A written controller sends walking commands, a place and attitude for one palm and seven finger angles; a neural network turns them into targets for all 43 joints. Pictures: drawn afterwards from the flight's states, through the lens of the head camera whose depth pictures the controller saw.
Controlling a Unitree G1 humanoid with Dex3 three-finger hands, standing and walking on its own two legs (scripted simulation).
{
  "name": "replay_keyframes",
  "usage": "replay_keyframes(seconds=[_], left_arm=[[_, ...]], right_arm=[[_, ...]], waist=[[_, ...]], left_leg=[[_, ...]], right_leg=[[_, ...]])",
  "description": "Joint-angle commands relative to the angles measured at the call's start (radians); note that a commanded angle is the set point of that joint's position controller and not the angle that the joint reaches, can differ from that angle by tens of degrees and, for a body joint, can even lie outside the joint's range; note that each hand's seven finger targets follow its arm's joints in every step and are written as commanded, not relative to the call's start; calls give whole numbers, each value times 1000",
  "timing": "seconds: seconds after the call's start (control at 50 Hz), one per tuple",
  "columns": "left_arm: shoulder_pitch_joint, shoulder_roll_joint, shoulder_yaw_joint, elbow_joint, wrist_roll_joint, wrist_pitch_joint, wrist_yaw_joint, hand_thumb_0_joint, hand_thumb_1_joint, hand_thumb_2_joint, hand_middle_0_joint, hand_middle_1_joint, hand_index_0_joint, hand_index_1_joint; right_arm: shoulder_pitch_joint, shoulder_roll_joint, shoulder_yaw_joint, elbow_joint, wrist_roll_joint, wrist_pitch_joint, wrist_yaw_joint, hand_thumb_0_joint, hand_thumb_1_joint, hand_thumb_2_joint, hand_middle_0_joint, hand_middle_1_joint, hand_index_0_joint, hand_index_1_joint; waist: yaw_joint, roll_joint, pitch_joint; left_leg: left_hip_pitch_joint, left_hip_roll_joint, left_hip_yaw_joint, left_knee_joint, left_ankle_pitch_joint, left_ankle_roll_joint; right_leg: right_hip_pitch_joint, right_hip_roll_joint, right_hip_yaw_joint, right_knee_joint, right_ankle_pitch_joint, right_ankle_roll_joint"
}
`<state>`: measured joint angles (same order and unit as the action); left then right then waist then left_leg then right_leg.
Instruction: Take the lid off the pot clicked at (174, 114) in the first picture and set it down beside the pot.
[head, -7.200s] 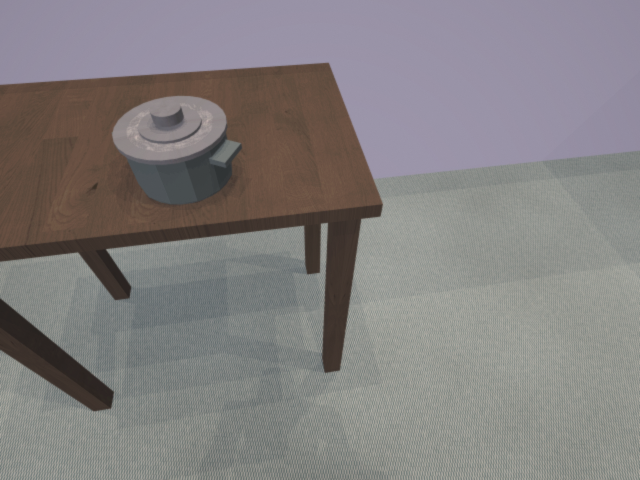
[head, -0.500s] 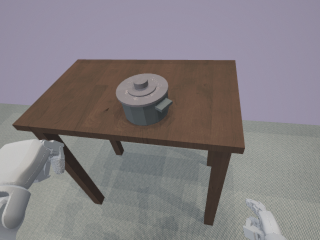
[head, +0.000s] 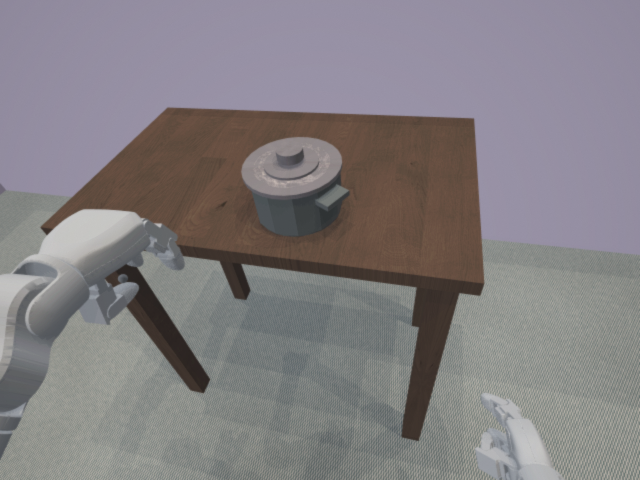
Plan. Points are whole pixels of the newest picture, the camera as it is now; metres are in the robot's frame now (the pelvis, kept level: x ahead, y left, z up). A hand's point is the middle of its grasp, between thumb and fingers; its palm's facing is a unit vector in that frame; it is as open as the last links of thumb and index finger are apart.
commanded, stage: reach forward and open the fingers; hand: left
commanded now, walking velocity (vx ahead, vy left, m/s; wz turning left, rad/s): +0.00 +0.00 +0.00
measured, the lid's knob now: (289, 153) +0.56 +0.14 +0.13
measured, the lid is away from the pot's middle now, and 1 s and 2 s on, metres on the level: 0.00 0.00 0.00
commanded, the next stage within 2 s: move the open hand above the knob in 0.30 s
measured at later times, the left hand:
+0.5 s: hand (154, 228) +0.32 +0.24 +0.19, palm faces -0.13 -0.01 -0.99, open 9.9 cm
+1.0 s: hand (209, 187) +0.40 +0.20 +0.19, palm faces -0.21 +0.00 -0.98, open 9.9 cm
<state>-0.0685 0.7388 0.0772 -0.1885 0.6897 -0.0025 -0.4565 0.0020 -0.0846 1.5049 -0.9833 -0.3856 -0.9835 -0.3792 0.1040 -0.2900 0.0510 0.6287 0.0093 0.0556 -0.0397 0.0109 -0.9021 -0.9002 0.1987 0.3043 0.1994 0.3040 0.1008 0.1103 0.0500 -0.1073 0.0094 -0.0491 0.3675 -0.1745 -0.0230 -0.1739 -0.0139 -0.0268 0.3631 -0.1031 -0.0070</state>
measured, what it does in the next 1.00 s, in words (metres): stands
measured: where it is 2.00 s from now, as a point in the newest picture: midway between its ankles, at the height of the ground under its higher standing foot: outside the picture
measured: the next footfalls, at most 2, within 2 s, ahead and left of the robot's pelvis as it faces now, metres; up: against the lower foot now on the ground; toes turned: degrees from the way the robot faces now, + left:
none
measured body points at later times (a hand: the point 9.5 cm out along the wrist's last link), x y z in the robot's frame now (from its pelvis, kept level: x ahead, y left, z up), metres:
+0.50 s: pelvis -0.01 +0.01 +0.00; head -0.02 -0.04 +0.45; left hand +0.32 +0.24 +0.24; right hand +0.21 -0.21 -0.10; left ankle +0.02 +0.14 -0.74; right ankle +0.07 -0.11 -0.74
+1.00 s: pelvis +0.02 +0.01 +0.00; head +0.03 -0.03 +0.45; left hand +0.40 +0.20 +0.24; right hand +0.22 -0.22 -0.11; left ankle +0.02 +0.14 -0.74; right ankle +0.07 -0.11 -0.74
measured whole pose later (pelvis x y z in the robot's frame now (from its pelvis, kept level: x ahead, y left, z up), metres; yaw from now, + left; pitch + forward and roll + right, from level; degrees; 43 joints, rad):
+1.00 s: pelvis +0.02 +0.01 +0.00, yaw -1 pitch +0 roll +1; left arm -0.63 0.61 -0.20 0.17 0.81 0.20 -0.54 0.00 -0.30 1.52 -0.87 -0.09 -0.87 -0.08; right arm 0.11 -0.30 0.04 0.63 0.04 0.08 0.00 0.01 -0.90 -0.90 0.20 0.30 0.20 0.30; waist 0.05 0.09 0.00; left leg -0.16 -0.01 -0.03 0.35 -0.19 -0.01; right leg -0.24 -0.03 0.00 0.37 -0.12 0.01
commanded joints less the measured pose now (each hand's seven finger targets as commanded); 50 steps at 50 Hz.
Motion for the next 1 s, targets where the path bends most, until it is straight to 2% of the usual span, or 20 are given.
replay_keyframes(seconds=[0.0,0.04,0.1,0.18,0.22,0.28,0.3,0.38,0.42,0.48,0.5,0.58,0.6,0.68,0.7,0.74,0.8,0.84,0.9,0.98], left_arm=[[-372,265,167,-151,23,-3,61,0,-325,1570,-870,-81,-870,-81],[-372,257,160,-63,25,12,68,0,-320,1555,-867,-81,-867,-81],[-471,256,136,-139,43,31,77,0,-316,1540,-864,-81,-864,-81],[-430,280,158,-63,54,66,75,0,-313,1530,-862,-81,-862,-81],[-478,208,87,12,52,87,66,0,-313,1529,-862,-81,-862,-81],[-538,279,127,-44,60,100,57,0,-313,1530,-862,-81,-862,-81],[-623,239,82,-81,66,97,50,0,-313,1530,-862,-81,-862,-81],[-593,250,88,35,62,120,29,0,-312,1528,-862,-81,-862,-81],[-664,149,-10,58,66,130,23,0,-312,1528,-862,-81,-862,-81],[-715,221,30,31,89,144,20,0,-312,1528,-862,-81,-862,-81],[-811,205,7,-11,100,139,17,0,-312,1528,-862,-81,-862,-81],[-761,177,-14,135,99,175,-2,0,-312,1528,-862,-81,-862,-81],[-834,156,-37,88,108,173,-7,0,-312,1528,-862,-81,-862,-81],[-847,198,-12,87,114,188,-17,0,-312,1528,-862,-81,-862,-81],[-907,143,-65,58,119,185,-22,0,-312,1528,-862,-81,-862,-81],[-853,128,-70,157,118,203,-32,0,-312,1528,-862,-81,-862,-81],[-947,128,-86,132,127,207,-37,0,-312,1528,-862,-81,-862,-81],[-946,107,-105,212,128,216,-39,0,-312,1528,-862,-81,-862,-81],[-1081,148,-90,124,141,202,-34,0,-312,1528,-862,-81,-862,-81],[-961,104,-106,307,126,233,-43,0,-312,1528,-862,-81,-862,-81]], right_arm=[[-183,-88,-42,-170,4,-58,6,0,-900,-900,200,300,200,300],[-170,-98,-46,-165,11,-44,6,0,-900,-900,200,300,200,300],[-194,-91,-47,-179,11,-53,20,0,-900,-900,200,300,200,300],[-203,-102,-53,-182,15,-61,27,0,-900,-900,200,300,200,300],[-181,-94,-50,-161,21,-44,22,0,-900,-900,200,300,200,300],[-210,-106,-52,-182,21,-54,30,0,-900,-900,200,300,200,300],[-206,-90,-44,-181,20,-53,28,0,-900,-900,200,300,200,300],[-201,-107,-50,-173,29,-51,31,0,-900,-900,200,300,200,300],[-183,-93,-48,-164,34,-40,25,0,-900,-900,200,300,200,300],[-200,-105,-49,-179,31,-53,29,0,-900,-900,200,300,200,300],[-192,-92,-44,-171,29,-51,29,0,-900,-900,200,300,200,300],[-188,-105,-48,-161,34,-44,36,0,-900,-900,200,300,200,300],[-175,-95,-45,-157,33,-36,35,0,-900,-900,200,300,200,300],[-193,-103,-48,-177,32,-39,42,0,-900,-900,200,300,200,300],[-181,-86,-41,-172,28,-37,41,0,-900,-900,200,300,200,300],[-167,-97,-45,-164,31,-20,37,0,-900,-900,200,300,200,300],[-165,-95,-43,-165,33,-22,42,0,-900,-900,200,300,200,300],[-158,-101,-45,-160,35,-14,36,0,-900,-900,200,300,200,300],[-152,-94,-45,-167,32,-27,39,0,-900,-900,200,300,200,300],[-145,-114,-51,-154,38,-21,48,0,-900,-900,200,300,200,300]], waist=[[-2,-34,-216],[-5,-68,-155],[1,-19,-251],[13,-25,-215],[-17,-68,-162],[6,-38,-230],[-10,-48,-281],[-5,-48,-205],[-38,-89,-211],[-14,-51,-275],[-29,-53,-346],[-21,-72,-261],[-37,-86,-318],[-18,-49,-363],[-35,-67,-396],[-38,-115,-318],[-47,-112,-365],[-50,-134,-309],[-50,-90,-440],[-41,-117,-331]], left_leg=[[-39,-87,64,-83,22,57],[-76,-76,63,-110,-45,53],[-68,-86,58,-103,-36,53],[-108,-78,47,-106,-33,49],[-118,-74,67,-119,-85,51],[-123,-81,50,-102,-51,52],[-89,-87,59,-101,-45,57],[-134,-83,54,-93,-34,51],[-102,-77,69,-105,-67,57],[-99,-87,58,-83,-1,58],[-59,-92,64,-81,21,62],[-106,-91,62,-77,59,55],[-68,-92,73,-77,68,61],[-71,-97,68,-56,144,59],[-44,-101,76,-59,147,63],[-72,-94,80,-66,119,63],[-53,-98,81,-61,140,65],[-70,-95,83,-67,110,66],[-23,-102,79,-58,165,69],[-72,-98,78,-50,212,60]], right_leg=[[113,46,-15,-86,-157,1],[82,50,-20,-93,-203,3],[131,45,-3,-71,-189,-6],[107,59,-7,-69,-172,-8],[78,53,-11,-76,-210,-3],[102,58,-9,-60,-183,-8],[126,48,1,-56,-185,-9],[75,58,-17,-61,-170,-8],[68,57,-17,-66,-186,-6],[91,62,-14,-56,-135,-13],[130,53,-4,-51,-125,-15],[88,60,-24,-55,-71,-17],[123,54,-11,-50,-65,-18],[142,56,-18,-29,24,-22],[163,52,-9,-29,24,-18],[126,52,-17,-39,14,-14],[145,53,-14,-33,28,-16],[111,54,-19,-43,5,-14],[175,56,-4,-25,52,-19],[118,56,-29,-22,111,-24]])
